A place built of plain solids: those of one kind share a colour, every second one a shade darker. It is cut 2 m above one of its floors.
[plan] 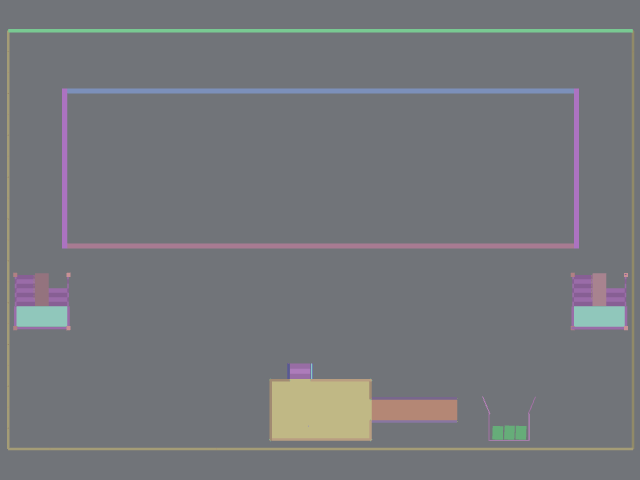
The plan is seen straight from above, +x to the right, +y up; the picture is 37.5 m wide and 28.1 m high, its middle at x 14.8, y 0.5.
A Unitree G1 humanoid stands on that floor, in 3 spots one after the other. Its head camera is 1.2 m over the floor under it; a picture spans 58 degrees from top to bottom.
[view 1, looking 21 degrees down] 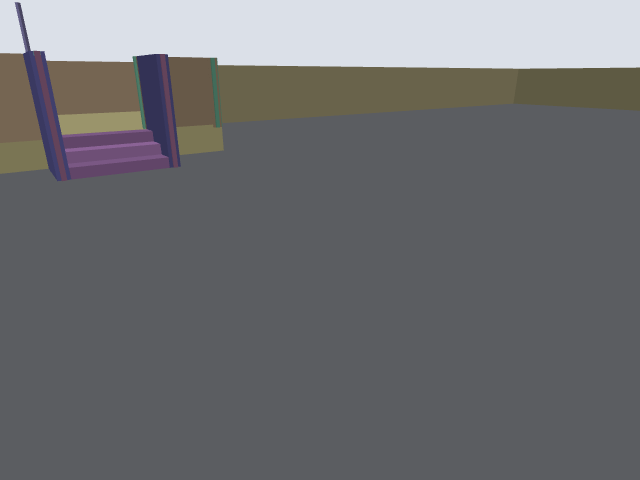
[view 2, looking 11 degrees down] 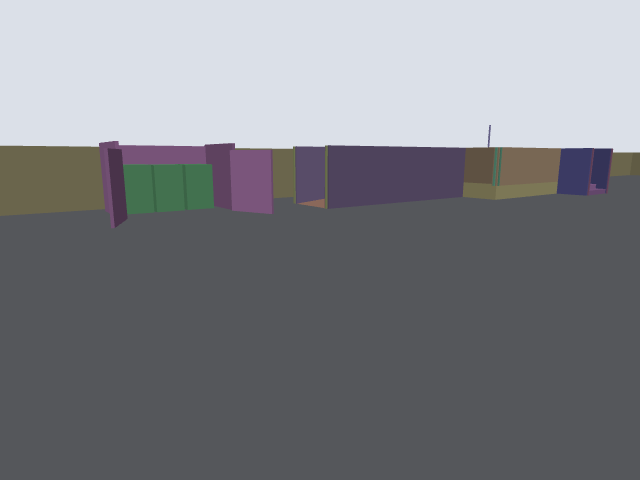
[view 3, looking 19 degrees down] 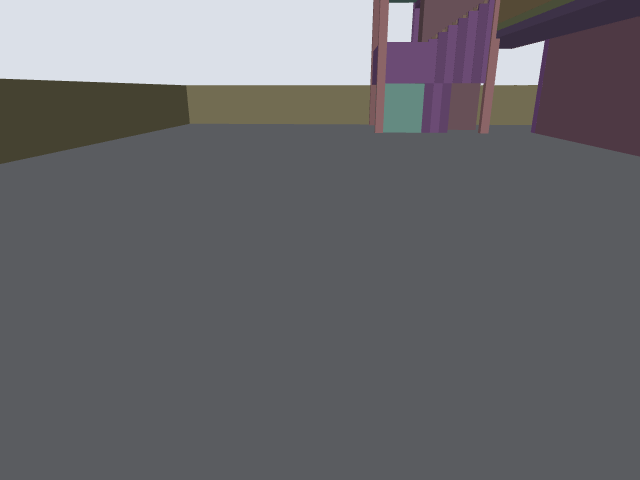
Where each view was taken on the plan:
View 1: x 14.83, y -0.77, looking -126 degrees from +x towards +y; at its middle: ground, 3.35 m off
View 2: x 28.83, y -0.77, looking -126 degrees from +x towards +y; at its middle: ground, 6.29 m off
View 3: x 13.64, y -5.73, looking -177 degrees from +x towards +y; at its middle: ground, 3.69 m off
